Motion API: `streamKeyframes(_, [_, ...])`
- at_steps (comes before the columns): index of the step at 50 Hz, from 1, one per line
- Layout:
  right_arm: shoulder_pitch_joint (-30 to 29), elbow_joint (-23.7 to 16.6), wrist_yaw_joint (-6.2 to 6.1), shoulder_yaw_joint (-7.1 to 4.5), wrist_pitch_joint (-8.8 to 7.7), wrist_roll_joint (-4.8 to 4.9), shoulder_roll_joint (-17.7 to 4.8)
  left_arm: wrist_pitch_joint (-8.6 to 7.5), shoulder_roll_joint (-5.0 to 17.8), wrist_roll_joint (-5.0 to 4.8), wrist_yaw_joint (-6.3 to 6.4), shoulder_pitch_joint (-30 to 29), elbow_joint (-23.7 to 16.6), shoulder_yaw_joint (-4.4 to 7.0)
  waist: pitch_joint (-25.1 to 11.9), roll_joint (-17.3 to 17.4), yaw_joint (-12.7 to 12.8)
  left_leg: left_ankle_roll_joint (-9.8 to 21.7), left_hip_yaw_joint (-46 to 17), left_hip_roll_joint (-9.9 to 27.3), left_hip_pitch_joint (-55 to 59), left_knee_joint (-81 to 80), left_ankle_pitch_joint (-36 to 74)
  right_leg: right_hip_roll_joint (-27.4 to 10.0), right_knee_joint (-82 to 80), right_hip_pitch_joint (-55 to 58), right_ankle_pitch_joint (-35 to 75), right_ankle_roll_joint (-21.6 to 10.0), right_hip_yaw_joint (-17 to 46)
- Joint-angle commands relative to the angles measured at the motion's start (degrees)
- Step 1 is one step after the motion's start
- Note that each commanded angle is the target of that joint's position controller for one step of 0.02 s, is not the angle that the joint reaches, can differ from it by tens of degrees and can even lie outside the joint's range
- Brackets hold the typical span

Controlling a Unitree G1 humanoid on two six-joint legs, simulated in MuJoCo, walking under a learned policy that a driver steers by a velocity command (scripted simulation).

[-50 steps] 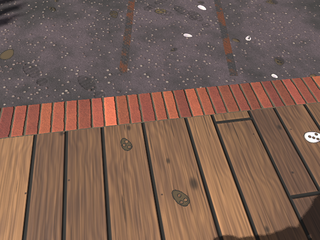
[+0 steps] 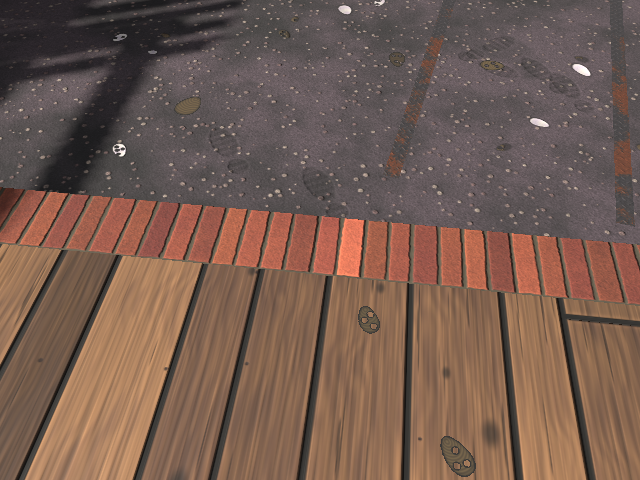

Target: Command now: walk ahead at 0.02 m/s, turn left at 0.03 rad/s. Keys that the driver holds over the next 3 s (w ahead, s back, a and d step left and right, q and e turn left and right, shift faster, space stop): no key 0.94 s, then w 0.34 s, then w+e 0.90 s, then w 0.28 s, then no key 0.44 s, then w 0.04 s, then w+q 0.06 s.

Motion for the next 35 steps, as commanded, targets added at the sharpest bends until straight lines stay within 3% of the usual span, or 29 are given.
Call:
streamKeyframes(1, [2.4, 0.5, -0.57, -1.16, -0.82, 0.1, -6.1, -0.19, 6.2, -0.06, 0.24, 2.5, 0.1, 1.45, -1.5, 2.7, -0.5, 2.4, -5.8, 6.4, 4.5, -2.4, 21.7, -6.5, -3.2, -2.4, 17.2, -0.9, 4.9])
streamKeyframes(17, [3.4, 8.2, -0.91, -0.03, -0.89, 0.03, -4.9, 0.55, 5.0, -0.04, 0.83, 2.5, 8.1, 0.44, -0.1, 0.3, -0.4, 2.7, -5.7, 6.3, 3.1, -5.0, 17.7, -6.9, -4.4, -2.0, 13.0, -0.3, 4.7])
streamKeyframes(35, [6.3, 12.3, -0.86, 0.84, -0.75, 0.04, -2.2, 0.19, 2.1, 0.05, 1.09, 5.7, 12.1, -0.77, 1.6, 0.2, -0.8, 2.5, -5.5, 5.7, 0.8, -5.9, 10.6, -6.8, -4.6, -5.2, 8.4, -0.4, 5.1])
